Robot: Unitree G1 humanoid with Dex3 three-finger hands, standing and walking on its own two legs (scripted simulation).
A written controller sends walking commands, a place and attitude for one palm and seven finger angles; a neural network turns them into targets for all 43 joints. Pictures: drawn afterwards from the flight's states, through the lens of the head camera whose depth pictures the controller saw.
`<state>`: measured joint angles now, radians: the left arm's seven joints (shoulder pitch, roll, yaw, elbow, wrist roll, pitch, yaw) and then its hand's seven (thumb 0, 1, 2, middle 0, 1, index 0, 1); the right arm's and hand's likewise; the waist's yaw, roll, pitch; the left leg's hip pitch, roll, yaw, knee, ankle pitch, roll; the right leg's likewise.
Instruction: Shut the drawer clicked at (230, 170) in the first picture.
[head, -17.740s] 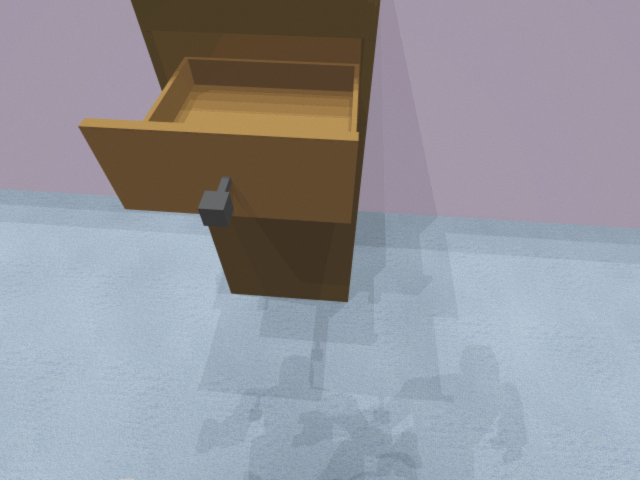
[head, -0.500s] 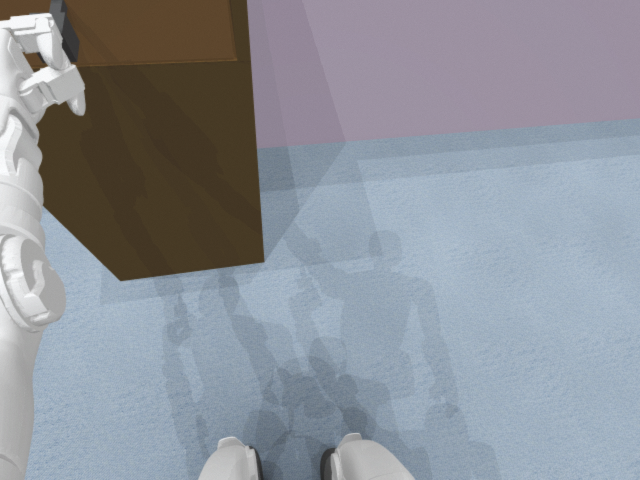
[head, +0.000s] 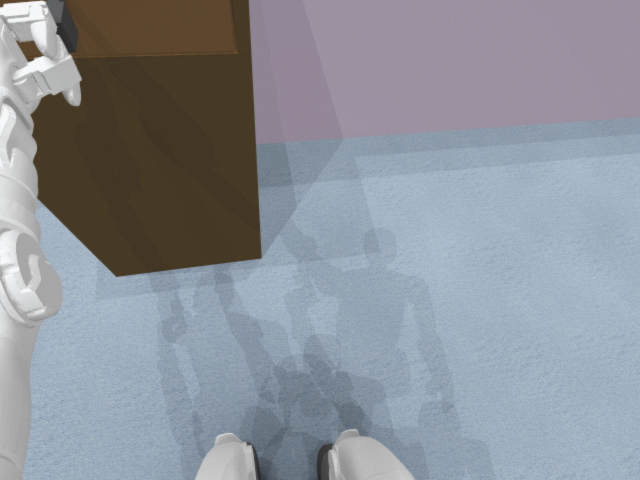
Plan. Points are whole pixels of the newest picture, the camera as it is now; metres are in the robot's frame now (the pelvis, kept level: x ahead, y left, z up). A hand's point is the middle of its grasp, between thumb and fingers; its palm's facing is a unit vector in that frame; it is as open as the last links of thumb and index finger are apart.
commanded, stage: pull the fist back off the drawer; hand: left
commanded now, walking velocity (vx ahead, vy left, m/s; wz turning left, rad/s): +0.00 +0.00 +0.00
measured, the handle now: (54, 15) +0.64 +0.22 +0.13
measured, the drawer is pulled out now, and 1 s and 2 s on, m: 0.00 0.00 0.00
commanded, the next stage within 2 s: draw the hand back to the body in 0.36 s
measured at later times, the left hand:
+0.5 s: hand (72, 67) +0.56 +0.19 +0.13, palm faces +0.07 -1.00 +0.00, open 3.3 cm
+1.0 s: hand (10, 177) +0.40 +0.21 +0.17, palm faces +0.08 -1.00 -0.05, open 3.3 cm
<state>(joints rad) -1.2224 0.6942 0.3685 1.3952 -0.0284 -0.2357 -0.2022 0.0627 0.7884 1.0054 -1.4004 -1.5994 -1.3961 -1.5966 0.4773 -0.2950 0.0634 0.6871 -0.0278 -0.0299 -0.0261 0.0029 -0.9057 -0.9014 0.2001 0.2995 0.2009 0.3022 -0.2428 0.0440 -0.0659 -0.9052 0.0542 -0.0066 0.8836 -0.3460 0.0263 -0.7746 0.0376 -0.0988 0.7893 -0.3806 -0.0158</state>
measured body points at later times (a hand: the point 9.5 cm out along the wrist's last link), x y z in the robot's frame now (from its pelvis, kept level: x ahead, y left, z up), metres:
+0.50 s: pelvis +0.03 +0.00 +0.01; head +0.13 +0.01 +0.45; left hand +0.55 +0.25 +0.14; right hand +0.00 -0.26 -0.10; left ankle +0.03 +0.10 -0.69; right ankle -0.01 -0.12 -0.69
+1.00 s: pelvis +0.03 -0.01 +0.03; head +0.04 -0.02 +0.48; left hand +0.39 +0.26 +0.17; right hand +0.19 -0.25 -0.06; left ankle +0.03 +0.10 -0.69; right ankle -0.01 -0.12 -0.69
